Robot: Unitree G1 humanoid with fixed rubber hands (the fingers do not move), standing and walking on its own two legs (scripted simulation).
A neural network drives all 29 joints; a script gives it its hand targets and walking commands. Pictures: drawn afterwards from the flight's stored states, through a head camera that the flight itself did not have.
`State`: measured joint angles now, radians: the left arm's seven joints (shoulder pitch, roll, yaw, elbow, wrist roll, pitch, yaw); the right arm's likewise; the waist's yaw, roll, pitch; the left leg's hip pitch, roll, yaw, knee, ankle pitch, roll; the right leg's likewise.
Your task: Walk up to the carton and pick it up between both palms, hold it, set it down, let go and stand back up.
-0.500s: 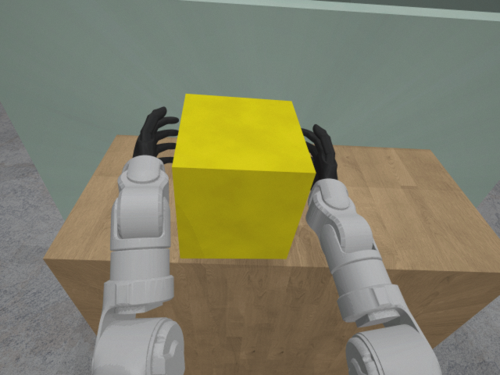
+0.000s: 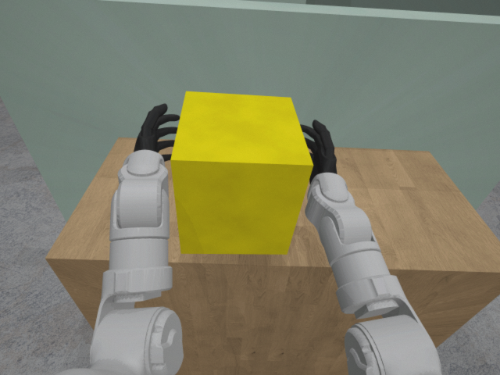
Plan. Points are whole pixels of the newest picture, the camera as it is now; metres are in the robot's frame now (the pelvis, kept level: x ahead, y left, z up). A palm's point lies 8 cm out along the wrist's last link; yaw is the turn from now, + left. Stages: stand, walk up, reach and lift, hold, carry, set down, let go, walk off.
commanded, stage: hold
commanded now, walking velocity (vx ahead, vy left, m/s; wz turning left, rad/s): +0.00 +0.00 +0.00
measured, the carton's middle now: (237, 173) +0.38 +0.01 +0.18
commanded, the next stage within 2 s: none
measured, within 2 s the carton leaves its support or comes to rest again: neither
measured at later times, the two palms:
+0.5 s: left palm (148, 157) +0.37 +0.14 +0.21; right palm (318, 171) +0.37 -0.12 +0.19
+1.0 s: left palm (150, 154) +0.37 +0.14 +0.21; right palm (320, 170) +0.37 -0.12 +0.19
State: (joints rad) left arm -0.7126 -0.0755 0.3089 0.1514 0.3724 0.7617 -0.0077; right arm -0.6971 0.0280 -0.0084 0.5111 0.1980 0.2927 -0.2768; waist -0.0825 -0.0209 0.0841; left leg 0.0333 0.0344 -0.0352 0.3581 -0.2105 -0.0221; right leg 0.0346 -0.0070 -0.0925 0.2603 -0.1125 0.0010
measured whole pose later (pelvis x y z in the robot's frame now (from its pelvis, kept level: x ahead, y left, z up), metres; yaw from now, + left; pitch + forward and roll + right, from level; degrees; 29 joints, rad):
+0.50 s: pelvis +0.01 +0.00 +0.00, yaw +0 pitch -11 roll -2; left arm -0.70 -0.09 0.31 0.13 0.39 0.78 0.00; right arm -0.69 0.02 0.00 0.52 0.22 0.30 -0.27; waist -0.09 -0.03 0.09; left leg 0.05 0.04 -0.03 0.37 -0.23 -0.02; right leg 0.06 0.00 -0.09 0.25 -0.12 0.00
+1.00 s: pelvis +0.00 +0.00 +0.00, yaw +0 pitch -10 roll -1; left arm -0.71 -0.08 0.31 0.14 0.38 0.77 0.00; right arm -0.70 0.02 -0.01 0.51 0.21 0.30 -0.28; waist -0.09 -0.02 0.08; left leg 0.04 0.03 -0.04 0.36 -0.22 -0.02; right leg 0.04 0.00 -0.08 0.26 -0.12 0.00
